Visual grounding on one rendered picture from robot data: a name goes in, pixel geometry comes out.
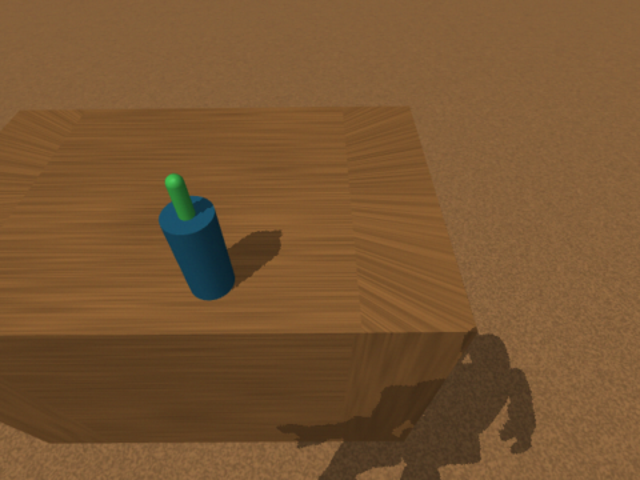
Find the bottle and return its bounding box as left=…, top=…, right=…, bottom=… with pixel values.
left=159, top=174, right=235, bottom=300

